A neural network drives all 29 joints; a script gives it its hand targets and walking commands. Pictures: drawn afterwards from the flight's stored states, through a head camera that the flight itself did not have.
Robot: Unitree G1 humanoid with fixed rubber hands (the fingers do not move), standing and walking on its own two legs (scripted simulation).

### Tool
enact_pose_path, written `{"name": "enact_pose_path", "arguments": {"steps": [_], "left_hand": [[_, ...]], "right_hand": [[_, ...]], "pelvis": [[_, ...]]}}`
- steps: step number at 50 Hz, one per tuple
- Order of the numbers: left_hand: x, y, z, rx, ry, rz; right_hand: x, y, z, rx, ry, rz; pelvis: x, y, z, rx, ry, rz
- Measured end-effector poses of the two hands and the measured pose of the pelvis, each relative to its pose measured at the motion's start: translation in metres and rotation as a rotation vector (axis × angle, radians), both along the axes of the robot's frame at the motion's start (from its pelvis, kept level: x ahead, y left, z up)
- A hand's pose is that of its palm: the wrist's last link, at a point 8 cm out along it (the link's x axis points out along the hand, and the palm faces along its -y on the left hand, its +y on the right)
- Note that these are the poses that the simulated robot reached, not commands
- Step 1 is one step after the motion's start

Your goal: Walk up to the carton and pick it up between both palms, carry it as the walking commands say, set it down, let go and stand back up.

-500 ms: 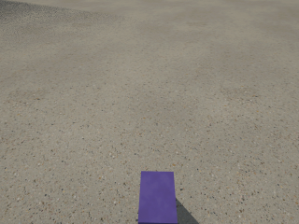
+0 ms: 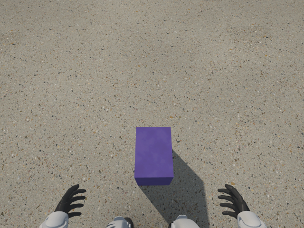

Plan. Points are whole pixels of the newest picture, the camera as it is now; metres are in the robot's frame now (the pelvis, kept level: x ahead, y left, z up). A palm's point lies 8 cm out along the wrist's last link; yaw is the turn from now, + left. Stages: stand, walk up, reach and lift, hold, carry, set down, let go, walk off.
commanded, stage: reach and lift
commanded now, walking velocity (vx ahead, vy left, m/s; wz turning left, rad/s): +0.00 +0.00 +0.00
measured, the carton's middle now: (153, 157) +0.47 -0.02 -0.61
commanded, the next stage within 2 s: none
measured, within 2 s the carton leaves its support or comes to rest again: neither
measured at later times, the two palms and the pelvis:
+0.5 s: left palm (86, 166) +0.32 +0.21 -0.16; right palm (221, 169) +0.30 -0.22 -0.16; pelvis -0.05 +0.00 -0.04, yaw +0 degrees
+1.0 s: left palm (103, 131) +0.46 +0.17 -0.19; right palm (201, 135) +0.43 -0.19 -0.20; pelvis -0.06 +0.01 -0.07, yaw +1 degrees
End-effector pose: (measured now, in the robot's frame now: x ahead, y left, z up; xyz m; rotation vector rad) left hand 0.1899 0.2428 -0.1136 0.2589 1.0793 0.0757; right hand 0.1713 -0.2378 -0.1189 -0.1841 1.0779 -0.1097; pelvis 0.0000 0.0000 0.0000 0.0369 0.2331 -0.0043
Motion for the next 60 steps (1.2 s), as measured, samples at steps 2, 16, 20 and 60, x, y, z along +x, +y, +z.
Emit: {"name": "enact_pose_path", "arguments": {"steps": [2, 16, 20, 60], "left_hand": [[0.006, -0.002, -0.006, 0.001, -0.017, -0.004], [0.084, -0.025, -0.024, -0.052, -0.149, -0.009], [0.104, -0.03, -0.034, -0.062, -0.154, -0.009], [0.291, -0.071, -0.099, -0.179, -0.472, 0.06]], "right_hand": [[0.003, -0.001, -0.007, -0.002, -0.013, 0.002], [0.071, 0.006, -0.019, -0.044, -0.17, 0.002], [0.099, 0.011, -0.025, -0.047, -0.2, -0.009], [0.282, 0.047, -0.101, 0.078, -0.452, -0.13]], "pelvis": [[-0.007, -0.001, -0.005, 0.003, 0.027, 0.001], [-0.043, -0.004, -0.032, 0.013, 0.115, 0.002], [-0.05, -0.002, -0.038, 0.012, 0.146, 0.002], [-0.051, 0.005, -0.074, 0.011, 0.545, 0.015]]}}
